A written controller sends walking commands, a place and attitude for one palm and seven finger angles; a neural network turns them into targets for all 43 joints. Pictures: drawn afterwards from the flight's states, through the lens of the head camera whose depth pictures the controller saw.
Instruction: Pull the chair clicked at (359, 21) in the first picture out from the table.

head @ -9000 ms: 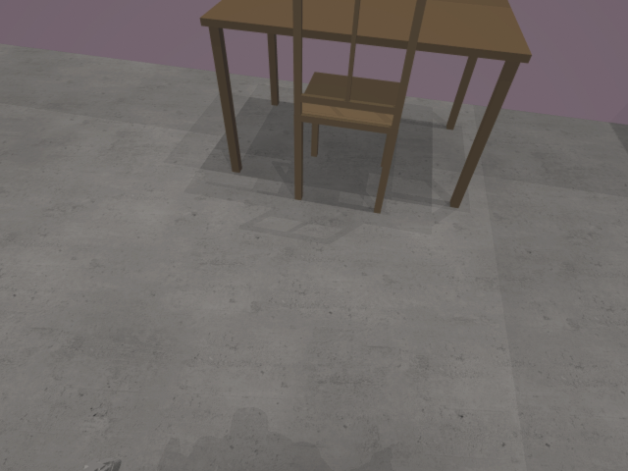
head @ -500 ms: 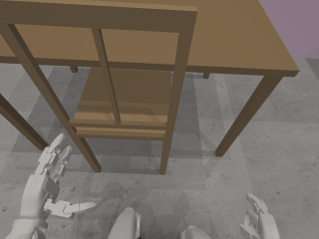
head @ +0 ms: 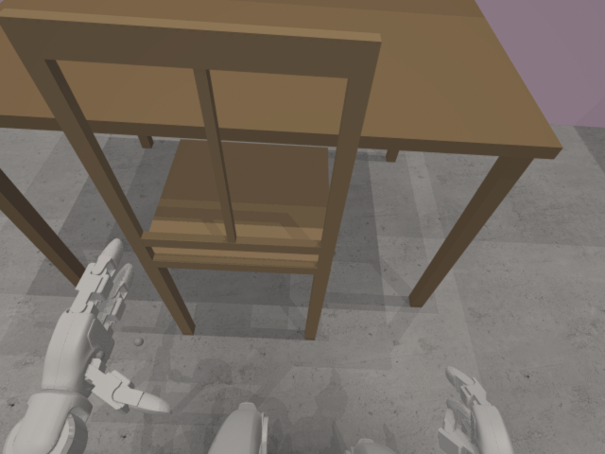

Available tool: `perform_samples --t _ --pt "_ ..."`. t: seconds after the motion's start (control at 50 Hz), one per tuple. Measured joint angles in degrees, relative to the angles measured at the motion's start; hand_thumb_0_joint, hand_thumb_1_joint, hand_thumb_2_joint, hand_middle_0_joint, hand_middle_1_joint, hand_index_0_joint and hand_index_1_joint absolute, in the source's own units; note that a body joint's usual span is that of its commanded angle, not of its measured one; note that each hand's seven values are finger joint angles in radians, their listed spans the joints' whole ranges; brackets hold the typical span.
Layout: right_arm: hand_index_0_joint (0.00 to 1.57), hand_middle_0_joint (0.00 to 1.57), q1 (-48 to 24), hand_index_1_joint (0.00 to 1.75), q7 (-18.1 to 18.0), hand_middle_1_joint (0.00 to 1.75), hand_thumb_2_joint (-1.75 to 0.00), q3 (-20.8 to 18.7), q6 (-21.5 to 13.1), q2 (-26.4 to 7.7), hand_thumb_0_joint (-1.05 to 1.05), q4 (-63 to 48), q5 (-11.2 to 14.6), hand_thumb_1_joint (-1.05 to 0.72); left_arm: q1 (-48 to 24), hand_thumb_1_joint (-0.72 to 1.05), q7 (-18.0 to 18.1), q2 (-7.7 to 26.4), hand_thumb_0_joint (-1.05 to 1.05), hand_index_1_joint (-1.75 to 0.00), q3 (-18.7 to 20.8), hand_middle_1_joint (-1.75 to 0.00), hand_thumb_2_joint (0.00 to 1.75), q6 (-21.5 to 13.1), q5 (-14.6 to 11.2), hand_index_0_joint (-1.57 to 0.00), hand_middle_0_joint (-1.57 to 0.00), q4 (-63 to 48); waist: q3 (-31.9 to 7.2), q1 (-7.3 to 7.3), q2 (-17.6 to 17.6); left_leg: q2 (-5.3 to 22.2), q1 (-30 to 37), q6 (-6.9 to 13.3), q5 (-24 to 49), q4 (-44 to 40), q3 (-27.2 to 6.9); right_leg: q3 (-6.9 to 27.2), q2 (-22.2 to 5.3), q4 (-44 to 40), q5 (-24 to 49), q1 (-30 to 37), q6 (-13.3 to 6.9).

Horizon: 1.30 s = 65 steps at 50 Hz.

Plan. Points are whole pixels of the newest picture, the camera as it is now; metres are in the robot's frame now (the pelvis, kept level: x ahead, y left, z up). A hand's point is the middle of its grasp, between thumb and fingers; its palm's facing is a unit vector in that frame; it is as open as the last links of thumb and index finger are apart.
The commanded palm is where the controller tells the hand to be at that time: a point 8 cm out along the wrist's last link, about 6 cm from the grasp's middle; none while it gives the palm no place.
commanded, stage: raise the hand toward the chair's back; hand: left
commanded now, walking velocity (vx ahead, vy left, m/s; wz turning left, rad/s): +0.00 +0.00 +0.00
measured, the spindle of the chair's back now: (220, 174) +0.52 +0.16 +0.04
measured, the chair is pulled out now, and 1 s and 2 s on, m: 0.00 0.00 0.00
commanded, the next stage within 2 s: aim the fingers beside a spindle in 0.52 s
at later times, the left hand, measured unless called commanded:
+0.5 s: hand (158, 332) +0.25 +0.19 +0.05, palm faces +0.02 -1.00 -0.07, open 16.9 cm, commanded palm +0.23 +0.24 +0.05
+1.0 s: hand (185, 313) +0.28 +0.16 +0.04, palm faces +0.01 -1.00 -0.06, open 16.9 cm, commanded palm +0.26 +0.22 +0.04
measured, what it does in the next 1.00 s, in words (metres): stands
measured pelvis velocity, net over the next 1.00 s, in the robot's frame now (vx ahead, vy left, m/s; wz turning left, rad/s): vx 0.01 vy -0.02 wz -0.01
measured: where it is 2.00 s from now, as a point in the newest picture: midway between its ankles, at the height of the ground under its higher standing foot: outside the picture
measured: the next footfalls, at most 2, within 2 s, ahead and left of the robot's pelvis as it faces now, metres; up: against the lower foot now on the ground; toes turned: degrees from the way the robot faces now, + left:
none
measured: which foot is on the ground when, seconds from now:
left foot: down 0.00-1.00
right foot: down 0.00-1.00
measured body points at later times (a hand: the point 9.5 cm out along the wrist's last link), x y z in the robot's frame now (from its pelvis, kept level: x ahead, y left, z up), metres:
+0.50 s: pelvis +0.01 -0.02 +0.00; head +0.06 -0.01 +0.45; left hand +0.24 +0.24 +0.06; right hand +0.18 -0.26 -0.08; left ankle +0.08 +0.10 -0.65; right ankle -0.02 -0.13 -0.65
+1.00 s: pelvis +0.01 -0.02 -0.01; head +0.08 -0.02 +0.44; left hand +0.27 +0.22 +0.04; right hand +0.17 -0.27 -0.09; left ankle +0.08 +0.10 -0.65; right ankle -0.02 -0.13 -0.65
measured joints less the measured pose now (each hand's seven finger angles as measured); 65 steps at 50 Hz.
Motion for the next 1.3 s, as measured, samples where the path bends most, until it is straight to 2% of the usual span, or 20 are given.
perform_samples --t 0.26,0.7,0.88,1.3 --pt "0.2 0.2 1.25 0.3 -0.17 0.3 -0.9 -1.43 -0.6 -1.25 0.01 1.3 0.23 -0.9 -0.5 -0.5 0.2 -0.37 -0.01 -0.08 0.4 -0.08 0.31 -0.85 -0.54 -0.06 -0.06 2.22 -0.25 -0.91 0.18 0.33 0.98 -0.6 0.23 -1.3 0.35 0.4 0.28 -0.56 0.01 0.35 -0.56" --pt "0.2 0.2 -0.92 0.3 -0.22 0.3 -0.9 -1.4 -0.52 -0.73 0.01 1.24 0.22 -0.9 -1.36 -0.5 -0.44 -1.28 -0.01 -0.08 -0.09 -0.08 0.31 -2.37 -0.64 -0.06 -0.06 3.72 -0.6 -0.02 0.4 0.45 0.95 -1.76 -0.47 -1.11 -0.22 -0.08 0.51 0.4 -1.33 0.12 -1.63" --pt "0.2 0.2 -0.89 0.3 -0.05 0.3 -0.9 -1.54 -0.28 -1.28 0.01 1.43 -0.13 -0.9 -4.9 -0.5 0.36 -2.01 -0.01 -0.08 -1.49 -0.08 0.3 -3.06 0.38 -0.06 -0.06 6.02 -0.81 -0.19 0.21 0.47 -1.04 -1.85 -1.01 0.43 -0.02 0.17 0.44 2.45 -2.16 -2.12 -1.74" --pt "0.2 0.2 0.05 0.3 0.82 0.3 -0.9 -1.51 2.24 -1.51 0.01 1.95 -0.45 -0.9 -13.38 -0.5 2.45 -2.19 -0.01 -0.08 -1.79 -0.08 0.3 -3.99 1.56 -0.06 -0.06 12.74 -1.15 -1.04 -0.08 0.74 -4.85 -1.48 -1.53 2.79 0.63 0.95 0.53 5.13 -2.63 -6.29 -1.44"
